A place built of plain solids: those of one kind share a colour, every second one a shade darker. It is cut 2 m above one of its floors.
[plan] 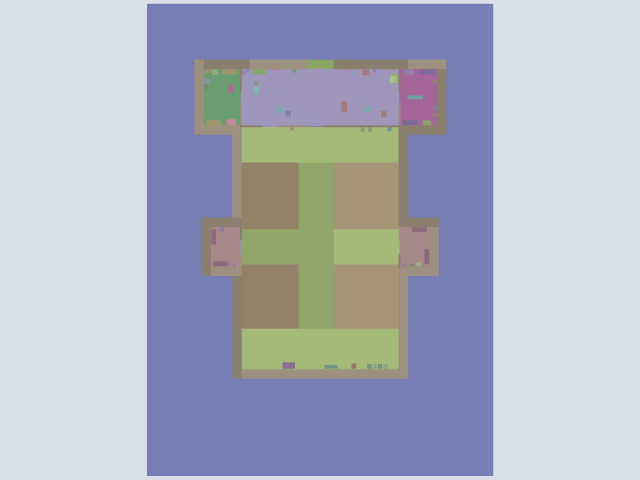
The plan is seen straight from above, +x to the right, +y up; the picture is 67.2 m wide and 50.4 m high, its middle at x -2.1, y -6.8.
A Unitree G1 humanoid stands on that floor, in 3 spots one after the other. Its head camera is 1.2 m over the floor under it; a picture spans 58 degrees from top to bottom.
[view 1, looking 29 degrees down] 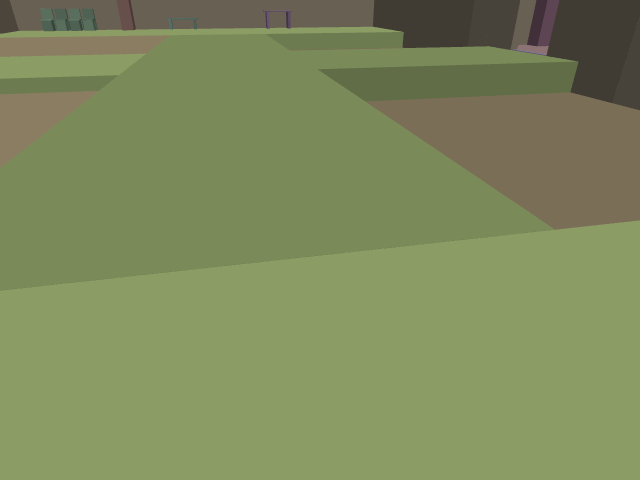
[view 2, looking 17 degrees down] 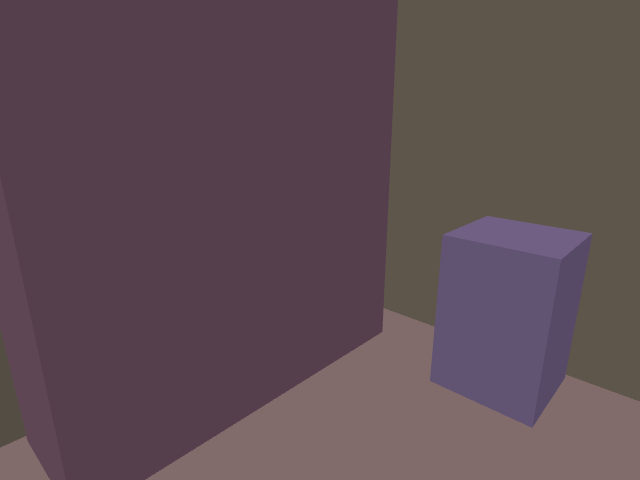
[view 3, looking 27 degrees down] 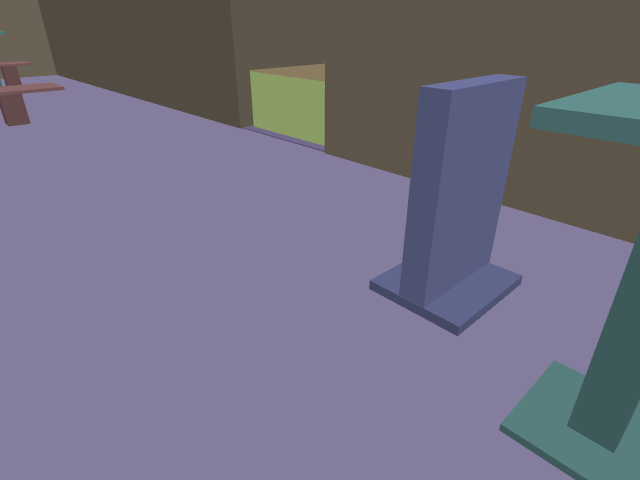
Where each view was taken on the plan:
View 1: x -2.50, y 3.29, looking -102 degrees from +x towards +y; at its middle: floor_gang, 2.47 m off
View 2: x -11.80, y -7.51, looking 133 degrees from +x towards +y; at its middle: shelves_side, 1.87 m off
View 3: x -6.36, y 8.19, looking -43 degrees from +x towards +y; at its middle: floor_foyer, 2.64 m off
